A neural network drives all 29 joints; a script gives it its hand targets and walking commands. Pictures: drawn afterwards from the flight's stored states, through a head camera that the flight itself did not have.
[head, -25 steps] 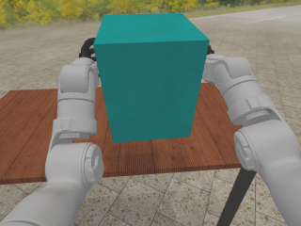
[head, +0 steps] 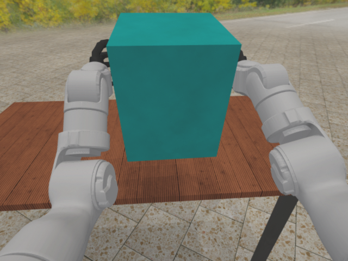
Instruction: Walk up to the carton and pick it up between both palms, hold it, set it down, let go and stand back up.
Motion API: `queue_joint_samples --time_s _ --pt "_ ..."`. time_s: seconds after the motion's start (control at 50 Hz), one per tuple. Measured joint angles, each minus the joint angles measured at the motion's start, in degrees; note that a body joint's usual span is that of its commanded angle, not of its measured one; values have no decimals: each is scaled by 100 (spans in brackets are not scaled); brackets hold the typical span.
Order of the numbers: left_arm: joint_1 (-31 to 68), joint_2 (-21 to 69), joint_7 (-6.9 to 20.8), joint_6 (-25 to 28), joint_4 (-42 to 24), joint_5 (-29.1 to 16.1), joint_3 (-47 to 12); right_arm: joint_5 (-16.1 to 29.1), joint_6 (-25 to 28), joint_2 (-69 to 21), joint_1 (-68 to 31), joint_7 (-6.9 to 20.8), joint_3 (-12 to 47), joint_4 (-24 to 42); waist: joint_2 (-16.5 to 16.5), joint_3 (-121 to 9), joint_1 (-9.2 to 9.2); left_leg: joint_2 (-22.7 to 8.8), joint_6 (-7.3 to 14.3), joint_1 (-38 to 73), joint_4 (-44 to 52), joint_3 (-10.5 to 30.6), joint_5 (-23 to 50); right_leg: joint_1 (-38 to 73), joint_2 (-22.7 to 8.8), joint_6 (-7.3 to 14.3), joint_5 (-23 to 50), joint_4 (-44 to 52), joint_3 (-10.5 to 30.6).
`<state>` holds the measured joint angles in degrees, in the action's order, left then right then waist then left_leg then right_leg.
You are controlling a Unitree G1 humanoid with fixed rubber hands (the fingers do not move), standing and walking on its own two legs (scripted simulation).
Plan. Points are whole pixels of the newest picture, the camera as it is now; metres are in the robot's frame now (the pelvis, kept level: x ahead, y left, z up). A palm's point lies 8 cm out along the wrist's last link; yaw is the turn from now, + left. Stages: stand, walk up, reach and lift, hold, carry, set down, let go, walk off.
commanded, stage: hold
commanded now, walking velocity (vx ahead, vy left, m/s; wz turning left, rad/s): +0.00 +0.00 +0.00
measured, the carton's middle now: (169, 86) +0.38 +0.02 +0.29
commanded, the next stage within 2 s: none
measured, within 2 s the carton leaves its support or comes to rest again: neither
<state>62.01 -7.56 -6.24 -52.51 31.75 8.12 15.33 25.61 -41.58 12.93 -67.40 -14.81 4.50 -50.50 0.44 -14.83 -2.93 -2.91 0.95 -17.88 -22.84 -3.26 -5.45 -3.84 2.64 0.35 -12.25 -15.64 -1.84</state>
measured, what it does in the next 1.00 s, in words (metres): stands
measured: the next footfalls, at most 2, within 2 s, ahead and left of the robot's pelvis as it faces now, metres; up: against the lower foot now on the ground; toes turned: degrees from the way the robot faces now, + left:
none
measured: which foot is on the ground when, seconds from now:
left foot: down 0.00-1.00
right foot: down 0.00-1.00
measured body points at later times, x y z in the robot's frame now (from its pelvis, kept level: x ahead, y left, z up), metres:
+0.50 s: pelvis +0.00 +0.00 +0.00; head -0.10 +0.02 +0.44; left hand +0.38 +0.16 +0.32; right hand +0.38 -0.14 +0.32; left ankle +0.07 +0.10 -0.74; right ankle -0.04 -0.12 -0.74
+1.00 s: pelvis +0.00 +0.00 +0.00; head -0.10 +0.02 +0.44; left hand +0.38 +0.16 +0.32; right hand +0.38 -0.14 +0.31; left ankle +0.07 +0.10 -0.74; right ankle -0.04 -0.12 -0.74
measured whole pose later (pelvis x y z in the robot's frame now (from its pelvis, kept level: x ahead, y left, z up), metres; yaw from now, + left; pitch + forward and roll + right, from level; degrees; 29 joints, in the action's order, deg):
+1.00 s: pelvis +0.00 +0.00 +0.00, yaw -1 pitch +0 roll -2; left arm 60.3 -7.1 -6.1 -53.3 30.3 8.2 15.3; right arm 24.1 -43.2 12.3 -65.5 -14.8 3.7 -48.2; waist 0.0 -15.0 -2.8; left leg -3.1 1.0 -17.1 -22.0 -4.4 -5.0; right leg -4.3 2.6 0.2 -12.2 -16.4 -0.5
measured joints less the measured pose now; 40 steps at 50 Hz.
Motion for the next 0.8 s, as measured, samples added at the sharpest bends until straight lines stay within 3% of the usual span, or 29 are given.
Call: queue_joint_samples --time_s 0.2,0.42,0.58,0.8 --pt "-224 82 -19 -118 -370 30 -29 107 -48 45 119 -29 91 204 5 62 -62 8 6 82 -18 -26 -30 77 -15 -17 -12 -9 28" --pt "-89 128 -53 -72 -156 59 93 11 -60 30 26 15 -31 33 26 9 30 -21 4 37 9 -60 11 -33 7 -2 -11 -83 70" --pt "-285 62 91 -92 -205 65 30 -121 -148 -96 269 -19 4 236 -68 37 -68 -3 -14 167 112 -40 63 75 -2 6 -3 -43 49" --pt "-288 33 1 -91 -270 -57 -84 -120 -172 -77 343 -43 -46 408 -52 -32 -35 -32 -1 12 66 -73 67 -109 17 0 5 -117 90"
